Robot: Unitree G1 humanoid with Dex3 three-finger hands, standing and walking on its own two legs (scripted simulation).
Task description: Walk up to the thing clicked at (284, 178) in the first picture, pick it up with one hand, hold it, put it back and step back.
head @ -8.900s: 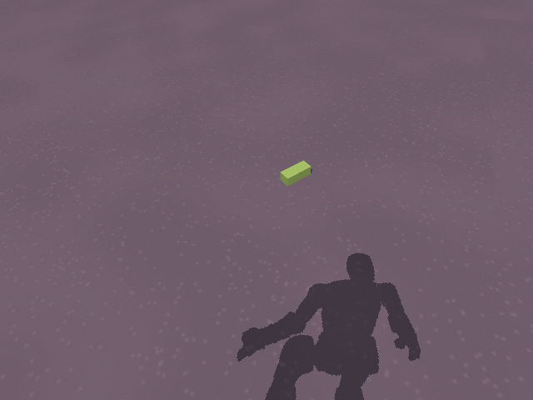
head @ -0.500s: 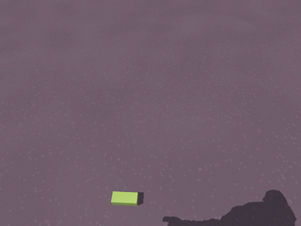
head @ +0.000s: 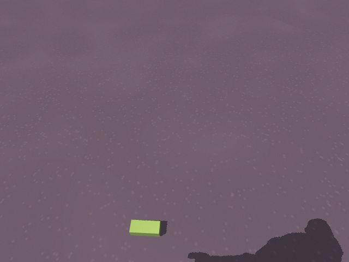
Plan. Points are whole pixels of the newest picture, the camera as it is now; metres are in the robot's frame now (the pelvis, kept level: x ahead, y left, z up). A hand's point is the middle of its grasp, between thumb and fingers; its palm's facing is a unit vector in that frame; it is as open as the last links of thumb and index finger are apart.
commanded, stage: stand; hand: left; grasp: from above
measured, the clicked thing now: (145, 228) +0.42 +0.23 -0.75
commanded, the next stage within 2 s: rise first in 0.50 s
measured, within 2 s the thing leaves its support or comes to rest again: neither
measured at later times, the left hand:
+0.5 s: hand out of the picture +0.07 +0.25 -0.16, palm faces -0.03 -0.94 -0.35, open 7.4 cm
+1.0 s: hand out of the picture +0.14 +0.25 -0.19, palm faces -0.07 -0.92 -0.38, open 11.9 cm
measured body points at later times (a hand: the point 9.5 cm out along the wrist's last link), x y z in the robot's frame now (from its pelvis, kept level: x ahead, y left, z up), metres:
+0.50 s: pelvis +0.00 +0.00 +0.00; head +0.01 +0.00 +0.45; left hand +0.07 +0.30 -0.13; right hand +0.08 -0.30 -0.13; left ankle +0.00 +0.12 -0.75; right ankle -0.02 -0.14 -0.75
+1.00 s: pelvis -0.01 +0.00 -0.04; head +0.05 +0.00 +0.41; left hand +0.14 +0.30 -0.16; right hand +0.09 -0.26 -0.15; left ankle +0.00 +0.12 -0.75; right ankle -0.02 -0.14 -0.75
